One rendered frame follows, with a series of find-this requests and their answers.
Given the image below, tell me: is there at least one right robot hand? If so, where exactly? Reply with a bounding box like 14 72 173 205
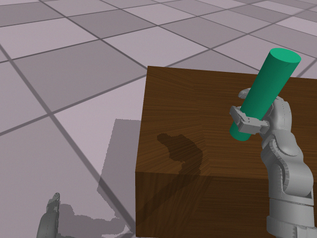
229 88 292 139

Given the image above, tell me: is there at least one right robot arm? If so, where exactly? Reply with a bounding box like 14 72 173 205
261 129 317 238

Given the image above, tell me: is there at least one can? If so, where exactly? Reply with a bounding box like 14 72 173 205
229 48 301 141

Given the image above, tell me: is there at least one left robot hand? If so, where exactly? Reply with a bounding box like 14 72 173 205
36 192 74 238

